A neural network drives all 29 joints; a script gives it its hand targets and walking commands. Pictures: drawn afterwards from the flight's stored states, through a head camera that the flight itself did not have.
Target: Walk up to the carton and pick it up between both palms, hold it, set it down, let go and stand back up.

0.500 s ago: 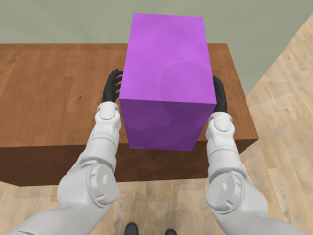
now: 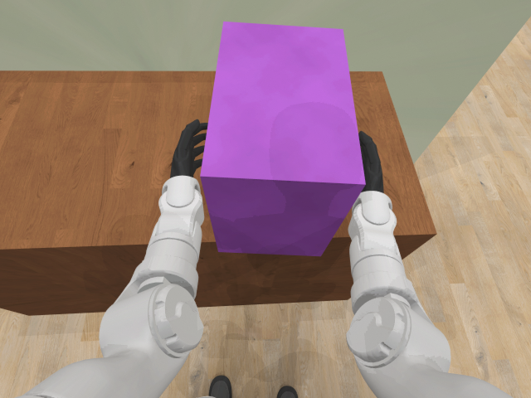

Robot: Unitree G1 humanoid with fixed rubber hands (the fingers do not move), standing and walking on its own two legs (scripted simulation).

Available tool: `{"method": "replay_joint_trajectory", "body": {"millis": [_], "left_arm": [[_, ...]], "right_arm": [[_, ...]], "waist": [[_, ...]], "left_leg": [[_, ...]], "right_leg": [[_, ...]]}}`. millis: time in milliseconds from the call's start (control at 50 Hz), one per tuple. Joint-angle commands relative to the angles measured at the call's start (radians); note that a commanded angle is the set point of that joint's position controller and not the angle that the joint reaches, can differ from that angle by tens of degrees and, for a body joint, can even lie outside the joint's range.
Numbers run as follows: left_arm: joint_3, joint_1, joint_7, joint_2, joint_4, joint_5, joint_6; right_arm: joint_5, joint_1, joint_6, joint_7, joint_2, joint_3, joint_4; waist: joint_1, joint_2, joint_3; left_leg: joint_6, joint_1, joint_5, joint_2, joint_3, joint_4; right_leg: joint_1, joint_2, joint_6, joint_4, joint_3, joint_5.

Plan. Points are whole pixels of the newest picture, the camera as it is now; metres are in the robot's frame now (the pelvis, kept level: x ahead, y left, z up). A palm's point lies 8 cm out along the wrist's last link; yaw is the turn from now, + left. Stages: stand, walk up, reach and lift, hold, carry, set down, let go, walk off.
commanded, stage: set down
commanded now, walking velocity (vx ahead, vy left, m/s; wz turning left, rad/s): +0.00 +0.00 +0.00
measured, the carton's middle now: (276, 148) +0.50 +0.01 +0.00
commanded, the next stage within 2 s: none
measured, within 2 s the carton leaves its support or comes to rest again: neither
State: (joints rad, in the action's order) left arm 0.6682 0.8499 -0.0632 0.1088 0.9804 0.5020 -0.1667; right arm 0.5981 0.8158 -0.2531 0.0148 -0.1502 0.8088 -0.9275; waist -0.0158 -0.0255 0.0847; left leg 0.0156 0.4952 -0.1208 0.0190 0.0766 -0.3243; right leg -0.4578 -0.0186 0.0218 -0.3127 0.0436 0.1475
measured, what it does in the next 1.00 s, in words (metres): stands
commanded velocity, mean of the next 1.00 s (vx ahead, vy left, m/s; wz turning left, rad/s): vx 0.00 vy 0.00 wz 0.00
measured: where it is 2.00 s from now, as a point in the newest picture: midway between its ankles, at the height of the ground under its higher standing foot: outside the picture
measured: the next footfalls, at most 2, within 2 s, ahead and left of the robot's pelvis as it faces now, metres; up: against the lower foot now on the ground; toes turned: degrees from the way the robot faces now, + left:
none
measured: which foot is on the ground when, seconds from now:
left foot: down 0.00-1.00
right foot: down 0.00-1.00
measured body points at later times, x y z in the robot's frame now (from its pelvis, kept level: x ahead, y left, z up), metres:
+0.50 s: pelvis -0.01 +0.00 -0.01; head +0.10 +0.01 +0.42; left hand +0.46 +0.16 +0.03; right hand +0.45 -0.14 +0.02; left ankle +0.00 +0.11 -0.74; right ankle -0.02 -0.10 -0.74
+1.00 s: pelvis -0.03 -0.01 -0.03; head +0.04 +0.00 +0.42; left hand +0.45 +0.18 +0.08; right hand +0.46 -0.20 +0.09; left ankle +0.00 +0.11 -0.74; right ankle -0.02 -0.10 -0.74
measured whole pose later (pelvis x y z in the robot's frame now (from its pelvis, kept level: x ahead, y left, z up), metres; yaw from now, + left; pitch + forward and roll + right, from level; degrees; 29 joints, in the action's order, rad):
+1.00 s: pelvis -0.03 -0.01 -0.03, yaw +0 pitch +26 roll -1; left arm -0.04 1.19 -0.09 -0.26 1.50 -0.27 -0.15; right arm -0.28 1.11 -0.07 -0.04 0.28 0.04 -1.35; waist 0.00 -0.01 0.32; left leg 0.00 0.85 -0.17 0.05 0.05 -0.57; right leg -0.81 -0.04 0.04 -0.56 0.07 0.20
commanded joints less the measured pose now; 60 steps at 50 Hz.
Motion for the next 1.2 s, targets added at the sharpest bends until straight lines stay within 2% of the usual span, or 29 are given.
{"method": "replay_joint_trajectory", "body": {"millis": [0, 80, 140, 160, 180, 200, 220, 280, 360, 380, 420, 500, 540, 580, 600, 620, 640, 740, 800, 860, 880, 900, 940, 960, 980, 1020, 1100, 1140, 1180], "left_arm": [[-0.163, 0.526, 0.027, 0.189, -0.061, 0.026, -0.035], [-0.160, 0.468, 0.028, 0.192, -0.037, 0.016, -0.042], [-0.141, 0.468, 0.008, 0.085, -0.088, 0.015, -0.055], [-0.173, 0.470, 0.001, 0.062, -0.081, -0.020, -0.050], [-0.161, 0.476, -0.007, 0.014, -0.084, -0.015, -0.051], [-0.201, 0.500, -0.020, 0.014, -0.105, -0.042, -0.050], [-0.193, 0.475, -0.039, -0.028, -0.125, -0.066, -0.045], [-0.265, 0.535, -0.069, -0.122, -0.055, -0.166, -0.055], [-0.385, 0.624, -0.111, -0.254, -0.053, -0.334, -0.073], [-0.398, 0.616, -0.115, -0.272, -0.006, -0.382, -0.069], [-0.434, 0.615, -0.108, -0.275, 0.053, -0.411, -0.073], [-0.468, 0.652, -0.094, -0.326, 0.186, -0.489, -0.106], [-0.498, 0.670, -0.075, -0.372, 0.196, -0.520, -0.119], [-0.536, 0.742, -0.062, -0.368, 0.292, -0.555, -0.119], [-0.541, 0.711, -0.059, -0.411, 0.220, -0.572, -0.123], [-0.571, 0.771, -0.057, -0.418, 0.259, -0.592, -0.127], [-0.578, 0.756, -0.055, -0.446, 0.266, -0.608, -0.124], [-0.637, 0.821, -0.046, -0.478, 0.281, -0.687, -0.110], [-0.648, 0.866, -0.043, -0.511, 0.267, -0.703, -0.088], [-0.681, 0.867, -0.031, -0.516, 0.299, -0.747, -0.057], [-0.693, 0.852, -0.029, -0.523, 0.314, -0.751, -0.052], [-0.678, 0.900, -0.027, -0.548, 0.285, -0.768, -0.045], [-0.723, 0.937, -0.025, -0.547, 0.313, -0.782, -0.039], [-0.740, 0.948, -0.027, -0.573, 0.339, -0.814, -0.039], [-0.736, 0.985, -0.032, -0.583, 0.326, -0.825, -0.039], [-0.781, 0.991, -0.037, -0.592, 0.358, -0.846, -0.015], [-0.819, 1.048, -0.038, -0.604, 0.355, -0.895, 0.008], [-0.836, 1.035, -0.032, -0.600, 0.362, -0.900, 0.031], [-0.847, 0.970, -0.022, -0.611, 0.398, -0.925, 0.051]], "right_arm": [[0.020, 0.464, -0.009, 0.076, -0.225, -0.191, -0.005], [0.035, 0.461, -0.009, 0.068, -0.206, -0.179, 0.035], [-0.009, 0.415, -0.008, 0.053, -0.120, -0.195, 0.013], [-0.013, 0.437, -0.005, 0.043, -0.067, -0.178, 0.009], [-0.028, 0.423, -0.002, 0.038, -0.020, -0.190, 0.002], [-0.053, 0.444, -0.005, 0.031, -0.007, -0.190, 0.016], [-0.101, 0.429, -0.006, 0.018, 0.078, -0.208, 0.023], [-0.231, 0.507, 0.011, -0.008, 0.123, -0.315, 0.007], [-0.403, 0.566, 0.014, -0.047, 0.313, -0.418, 0.021], [-0.447, 0.575, 0.023, -0.062, 0.338, -0.456, 0.006], [-0.476, 0.573, 0.016, -0.072, 0.344, -0.476, -0.016], [-0.538, 0.649, 0.013, -0.085, 0.393, -0.540, -0.094], [-0.582, 0.650, 0.018, -0.090, 0.421, -0.575, -0.131], [-0.611, 0.723, 0.027, -0.090, 0.430, -0.583, -0.177], [-0.639, 0.705, 0.017, -0.089, 0.468, -0.626, -0.114], [-0.636, 0.736, 0.017, -0.089, 0.470, -0.595, -0.132], [-0.677, 0.728, 0.022, -0.089, 0.501, -0.625, -0.131], [-0.763, 0.770, 0.054, -0.069, 0.519, -0.684, -0.182], [-0.783, 0.814, 0.066, -0.063, 0.584, -0.670, -0.188], [-0.849, 0.827, 0.090, -0.062, 0.596, -0.747, -0.189], [-0.869, 0.818, 0.101, -0.058, 0.603, -0.755, -0.222], [-0.870, 0.865, 0.110, -0.053, 0.611, -0.770, -0.182], [-0.896, 0.890, 0.137, -0.051, 0.599, -0.775, -0.168], [-0.899, 0.932, 0.148, -0.049, 0.618, -0.777, -0.185], [-0.903, 0.936, 0.154, -0.047, 0.612, -0.773, -0.150], [-0.934, 0.966, 0.180, -0.045, 0.627, -0.773, -0.170], [-0.932, 1.001, 0.208, -0.046, 0.663, -0.754, -0.192], [-0.940, 0.981, 0.240, -0.038, 0.627, -0.774, -0.210], [-0.961, 0.965, 0.252, -0.036, 0.634, -0.812, -0.223]], "waist": [[-0.025, 0.045, 0.589], [-0.004, -0.001, 0.581], [-0.013, 0.033, 0.631], [0.006, 0.029, 0.619], [-0.011, 0.047, 0.625], [0.011, 0.069, 0.651], [-0.007, 0.065, 0.688], [-0.016, 0.040, 0.712], [-0.021, 0.118, 0.946], [-0.013, 0.077, 0.967], [-0.011, 0.100, 0.975], [0.001, -0.002, 0.985], [0.008, 0.034, 1.004], [0.017, 0.005, 0.937], [-0.004, -0.002, 1.033], [0.022, 0.014, 1.040], [0.018, 0.019, 1.065], [0.008, 0.053, 1.055], [0.018, 0.072, 1.074], [0.020, 0.018, 1.065], [0.019, 0.050, 1.024], [0.011, 0.004, 1.011], [0.000, 0.021, 0.950], [0.017, 0.001, 0.951], [-0.010, 0.004, 0.974], [0.004, 0.043, 0.974], [0.030, 0.012, 0.963], [0.009, 0.031, 0.897], [0.015, -0.008, 0.882]], "left_leg": [[-0.007, -0.368, 0.359, 0.020, 0.028, -0.066], [-0.005, -0.314, 0.357, 0.000, 0.038, -0.076], [-0.012, -0.362, 0.419, 0.012, 0.030, -0.086], [-0.016, -0.365, 0.400, 0.010, 0.032, -0.099], [-0.013, -0.373, 0.401, 0.015, 0.022, -0.094], [-0.021, -0.434, 0.444, 0.021, 0.020, -0.113], [-0.030, -0.458, 0.526, 0.031, 0.013, -0.137], [-0.015, -0.331, 0.466, 0.017, 0.015, -0.154], [-0.052, -0.364, 0.564, 0.025, 0.000, -0.222], [-0.054, -0.349, 0.570, 0.025, -0.003, -0.247], [-0.062, -0.311, 0.560, 0.023, -0.020, -0.261], [-0.055, -0.120, 0.470, 0.018, -0.020, -0.282], [-0.058, -0.161, 0.465, 0.018, -0.028, -0.276], [-0.061, -0.115, 0.426, 0.022, -0.042, -0.275], [-0.061, -0.155, 0.455, 0.023, -0.038, -0.279], [-0.066, -0.147, 0.441, 0.019, -0.038, -0.279], [-0.073, -0.188, 0.475, 0.021, -0.040, -0.291], [-0.072, -0.242, 0.495, 0.028, -0.058, -0.320], [-0.089, -0.191, 0.411, 0.017, -0.063, -0.313], [-0.066, -0.138, 0.353, 0.008, -0.059, -0.302], [-0.069, -0.109, 0.292, 0.008, -0.049, -0.284], [-0.053, -0.065, 0.255, -0.001, -0.047, -0.265], [-0.042, 0.002, 0.116, 0.002, -0.043, -0.233], [-0.032, 0.011, 0.080, 0.000, -0.048, -0.219], [-0.030, 0.012, 0.068, 0.004, -0.050, -0.222], [-0.036, 0.017, 0.055, 0.001, -0.042, -0.225], [-0.031, 0.032, 0.013, -0.001, -0.045, -0.219], [-0.025, -0.002, 0.027, 0.005, -0.051, -0.213], [-0.019, -0.009, 0.027, 0.004, -0.052, -0.202]], "right_leg": [[0.234, 0.021, -0.040, -0.022, 0.043, -0.257], [0.247, 0.025, -0.053, -0.031, 0.040, -0.309], [0.229, 0.019, -0.049, -0.049, 0.032, -0.332], [0.197, 0.017, -0.051, -0.041, 0.044, -0.274], [0.179, 0.017, -0.044, -0.034, 0.028, -0.263], [0.126, -0.004, -0.039, -0.027, 0.041, -0.225], [0.117, -0.012, -0.023, -0.026, 0.036, -0.250], [0.150, -0.013, -0.024, -0.059, 0.010, -0.298], [0.096, -0.033, -0.018, -0.096, 0.007, -0.328], [0.096, -0.035, -0.020, -0.108, 0.007, -0.378], [0.100, -0.023, -0.022, -0.138, 0.009, -0.412], [0.145, 0.002, -0.027, -0.219, -0.019, -0.566], [0.149, -0.003, -0.045, -0.235, -0.013, -0.592], [0.121, 0.002, -0.039, -0.237, -0.013, -0.530], [0.164, 0.000, -0.043, -0.240, -0.014, -0.598], [0.124, -0.012, -0.045, -0.243, -0.009, -0.578], [0.127, -0.009, -0.045, -0.254, 0.002, -0.622], [0.016, -0.014, -0.045, -0.252, -0.004, -0.538], [0.031, -0.016, -0.043, -0.269, -0.002, -0.515], [0.098, -0.008, -0.047, -0.275, -0.019, -0.545], [0.117, -0.001, -0.053, -0.275, -0.021, -0.524], [0.147, 0.005, -0.054, -0.268, -0.030, -0.506], [0.150, 0.019, -0.060, -0.254, -0.036, -0.375], [0.152, 0.022, -0.055, -0.251, -0.042, -0.329], [0.132, 0.020, -0.058, -0.249, -0.041, -0.312], [0.138, 0.027, -0.047, -0.253, -0.036, -0.298], [0.123, 0.021, -0.054, -0.258, -0.039, -0.270], [0.109, 0.023, -0.045, -0.232, -0.030, -0.244], [0.136, 0.027, -0.052, -0.230, -0.040, -0.294]]}}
